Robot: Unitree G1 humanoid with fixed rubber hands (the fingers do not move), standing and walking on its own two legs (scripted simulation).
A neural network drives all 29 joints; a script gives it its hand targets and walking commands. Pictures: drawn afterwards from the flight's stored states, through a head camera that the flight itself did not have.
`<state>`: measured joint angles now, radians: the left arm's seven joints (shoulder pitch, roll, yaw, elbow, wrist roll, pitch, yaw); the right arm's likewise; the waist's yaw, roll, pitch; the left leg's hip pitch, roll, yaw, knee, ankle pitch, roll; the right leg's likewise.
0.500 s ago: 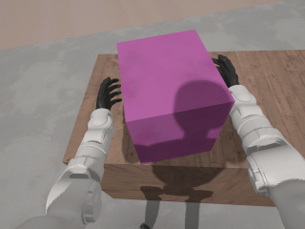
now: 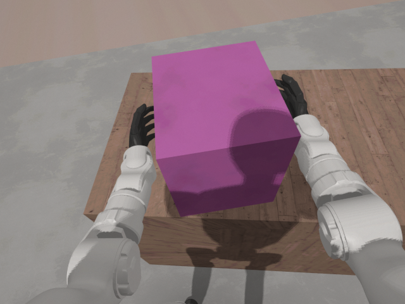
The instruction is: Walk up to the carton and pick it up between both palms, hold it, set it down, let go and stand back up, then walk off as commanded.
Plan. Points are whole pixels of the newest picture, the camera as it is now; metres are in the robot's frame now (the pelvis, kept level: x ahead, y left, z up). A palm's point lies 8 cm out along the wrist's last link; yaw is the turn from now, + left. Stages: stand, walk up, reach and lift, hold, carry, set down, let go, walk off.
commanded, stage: reach and lift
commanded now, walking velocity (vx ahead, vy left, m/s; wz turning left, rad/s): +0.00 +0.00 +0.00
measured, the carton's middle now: (215, 133) +0.45 +0.04 +0.04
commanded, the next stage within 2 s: none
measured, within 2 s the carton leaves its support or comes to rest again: leaves its support in 1.10 s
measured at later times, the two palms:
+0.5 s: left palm (136, 145) +0.38 +0.20 +0.06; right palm (289, 116) +0.46 -0.10 +0.09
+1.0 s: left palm (132, 148) +0.37 +0.20 +0.07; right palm (287, 120) +0.45 -0.10 +0.09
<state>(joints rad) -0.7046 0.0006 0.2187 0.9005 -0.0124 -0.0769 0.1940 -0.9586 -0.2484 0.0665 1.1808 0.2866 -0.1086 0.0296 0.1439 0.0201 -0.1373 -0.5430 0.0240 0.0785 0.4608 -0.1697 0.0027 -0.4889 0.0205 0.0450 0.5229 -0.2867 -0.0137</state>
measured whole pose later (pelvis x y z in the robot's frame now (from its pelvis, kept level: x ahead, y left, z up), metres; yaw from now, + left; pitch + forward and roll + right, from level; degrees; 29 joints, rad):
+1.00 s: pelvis -0.01 +0.00 +0.00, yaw +0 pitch +14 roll +1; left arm -0.70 -0.05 0.41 0.90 0.17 -0.10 0.18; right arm -0.94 -0.12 -0.31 1.21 -0.14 -0.19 0.04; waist 0.14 0.01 -0.15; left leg -0.54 0.03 0.08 0.46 -0.16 0.00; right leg -0.49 0.02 0.04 0.52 -0.27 -0.01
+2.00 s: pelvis -0.04 +0.01 +0.00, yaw +1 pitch +10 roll -1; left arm -0.70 -0.02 0.31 0.80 0.12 0.17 0.18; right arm -0.92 -0.11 -0.28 1.17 -0.09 -0.02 -0.01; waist 0.12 0.00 -0.23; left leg -0.51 0.03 0.06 0.46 -0.12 0.00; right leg -0.43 0.02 0.03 0.48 -0.22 0.00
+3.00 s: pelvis -0.04 +0.01 +0.01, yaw +1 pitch +0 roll -1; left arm -0.73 0.04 0.31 0.64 0.12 0.48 0.11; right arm -0.92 -0.06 -0.25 1.01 0.00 0.24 -0.10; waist 0.03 -0.02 -0.19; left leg -0.32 0.03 0.06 0.45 -0.13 0.00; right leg -0.24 0.02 0.02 0.46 -0.23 0.00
